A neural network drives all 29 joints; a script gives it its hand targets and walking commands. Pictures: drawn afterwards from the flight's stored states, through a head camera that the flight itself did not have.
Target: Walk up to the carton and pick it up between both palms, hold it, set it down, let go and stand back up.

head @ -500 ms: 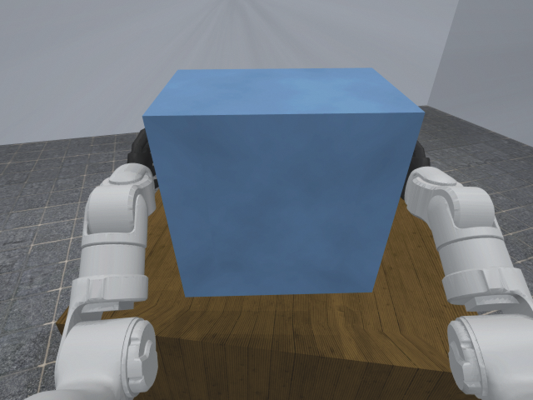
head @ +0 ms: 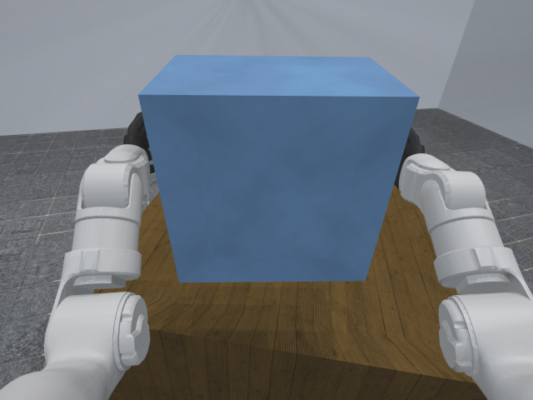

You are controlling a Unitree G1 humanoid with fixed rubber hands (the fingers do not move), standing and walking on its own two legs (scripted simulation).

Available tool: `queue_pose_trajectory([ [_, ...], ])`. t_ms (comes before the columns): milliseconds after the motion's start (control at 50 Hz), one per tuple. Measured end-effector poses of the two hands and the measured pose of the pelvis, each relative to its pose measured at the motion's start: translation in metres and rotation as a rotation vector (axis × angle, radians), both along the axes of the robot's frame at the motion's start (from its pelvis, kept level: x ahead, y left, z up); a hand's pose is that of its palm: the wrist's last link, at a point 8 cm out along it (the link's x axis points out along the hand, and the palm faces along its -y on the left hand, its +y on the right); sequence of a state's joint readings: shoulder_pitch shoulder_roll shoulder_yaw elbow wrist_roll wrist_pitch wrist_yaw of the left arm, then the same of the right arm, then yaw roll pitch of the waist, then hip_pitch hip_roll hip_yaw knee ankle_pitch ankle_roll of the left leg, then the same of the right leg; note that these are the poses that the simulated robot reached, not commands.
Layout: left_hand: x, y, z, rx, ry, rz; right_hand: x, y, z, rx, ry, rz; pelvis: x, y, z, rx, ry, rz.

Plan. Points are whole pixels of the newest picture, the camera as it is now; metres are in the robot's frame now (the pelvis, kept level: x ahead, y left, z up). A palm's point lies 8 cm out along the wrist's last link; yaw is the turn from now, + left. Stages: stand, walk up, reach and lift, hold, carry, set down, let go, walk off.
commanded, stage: hold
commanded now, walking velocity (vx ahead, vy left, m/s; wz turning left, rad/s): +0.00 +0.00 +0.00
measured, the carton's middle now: (273, 171) +0.40 +0.01 +0.23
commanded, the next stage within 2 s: none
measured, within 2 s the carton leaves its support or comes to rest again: neither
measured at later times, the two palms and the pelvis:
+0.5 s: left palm (140, 163) +0.37 +0.20 +0.26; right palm (410, 176) +0.36 -0.19 +0.26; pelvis +0.01 +0.01 +0.00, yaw -1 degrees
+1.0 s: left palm (139, 161) +0.36 +0.20 +0.26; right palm (411, 173) +0.36 -0.19 +0.26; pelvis +0.00 +0.00 +0.00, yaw +0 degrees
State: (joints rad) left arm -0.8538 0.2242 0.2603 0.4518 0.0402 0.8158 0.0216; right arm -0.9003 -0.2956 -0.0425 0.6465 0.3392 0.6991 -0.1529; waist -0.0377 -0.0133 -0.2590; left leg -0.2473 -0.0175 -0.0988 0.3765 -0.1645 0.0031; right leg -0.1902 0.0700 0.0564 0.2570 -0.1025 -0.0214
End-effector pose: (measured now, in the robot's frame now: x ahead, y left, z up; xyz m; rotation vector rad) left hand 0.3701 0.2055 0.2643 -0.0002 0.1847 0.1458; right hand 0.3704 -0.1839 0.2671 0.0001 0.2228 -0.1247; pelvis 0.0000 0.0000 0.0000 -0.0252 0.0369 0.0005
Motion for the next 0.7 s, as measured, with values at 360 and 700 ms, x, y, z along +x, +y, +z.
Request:
queue_pose_trajectory([
  [360, 0.000, -0.001, -0.011, 0.017, 0.003, -0.011, -0.003, -0.001, -0.013, -0.007, 0.003, -0.005, 0.010, 0.009, 0.000, -0.007, -0.021, -0.004],
  [700, -0.004, -0.006, -0.001, 0.009, -0.006, -0.011, -0.009, -0.006, -0.003, -0.005, -0.007, -0.009, 0.000, 0.007, 0.000, -0.001, -0.015, -0.017],
])
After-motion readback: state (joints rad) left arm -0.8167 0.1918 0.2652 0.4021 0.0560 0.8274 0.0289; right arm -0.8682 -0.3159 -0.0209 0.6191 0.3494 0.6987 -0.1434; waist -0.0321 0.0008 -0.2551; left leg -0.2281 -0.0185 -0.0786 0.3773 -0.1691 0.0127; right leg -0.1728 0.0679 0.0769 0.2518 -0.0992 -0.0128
